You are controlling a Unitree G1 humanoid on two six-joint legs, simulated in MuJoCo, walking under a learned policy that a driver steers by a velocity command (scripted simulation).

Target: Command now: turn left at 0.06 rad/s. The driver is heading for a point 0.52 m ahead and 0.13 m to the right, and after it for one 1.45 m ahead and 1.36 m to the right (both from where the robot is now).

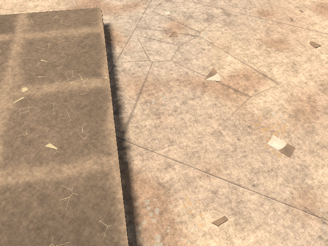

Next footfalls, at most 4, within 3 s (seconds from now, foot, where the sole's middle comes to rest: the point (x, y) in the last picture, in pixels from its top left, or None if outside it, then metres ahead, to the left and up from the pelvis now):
0.04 right None -0.07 -0.10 -0.68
0.66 left None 0.20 0.20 -0.76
1.22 right None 0.51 -0.03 -0.90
1.58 left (125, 191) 0.76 0.19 -0.76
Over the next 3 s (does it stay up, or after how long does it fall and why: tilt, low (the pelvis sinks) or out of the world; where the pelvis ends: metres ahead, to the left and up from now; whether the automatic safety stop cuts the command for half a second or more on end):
stays up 0.88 -0.40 -0.13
